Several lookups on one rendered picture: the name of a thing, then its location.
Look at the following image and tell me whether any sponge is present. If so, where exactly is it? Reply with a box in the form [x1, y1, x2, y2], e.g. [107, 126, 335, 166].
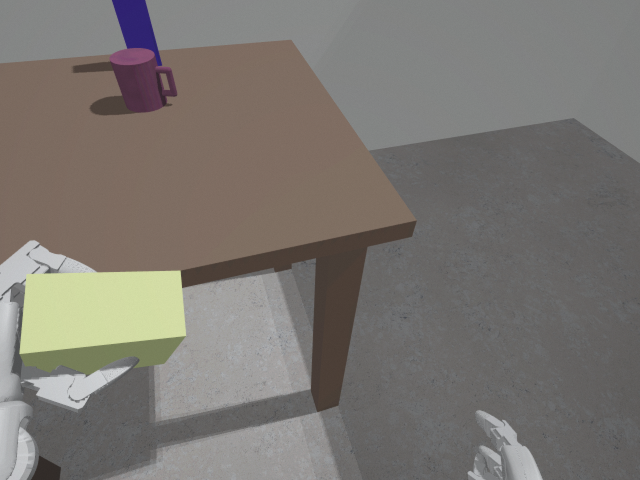
[19, 271, 186, 375]

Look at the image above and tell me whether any table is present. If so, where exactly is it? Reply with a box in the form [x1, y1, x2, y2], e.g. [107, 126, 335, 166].
[0, 40, 417, 480]

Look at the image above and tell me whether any left robot forearm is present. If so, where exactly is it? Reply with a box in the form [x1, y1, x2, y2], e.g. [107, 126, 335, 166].
[0, 401, 39, 480]

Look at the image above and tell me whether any right robot hand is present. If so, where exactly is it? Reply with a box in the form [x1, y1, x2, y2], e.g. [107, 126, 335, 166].
[468, 410, 543, 480]

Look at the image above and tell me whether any left robot hand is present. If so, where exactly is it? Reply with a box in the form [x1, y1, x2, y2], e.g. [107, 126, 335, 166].
[0, 240, 140, 413]

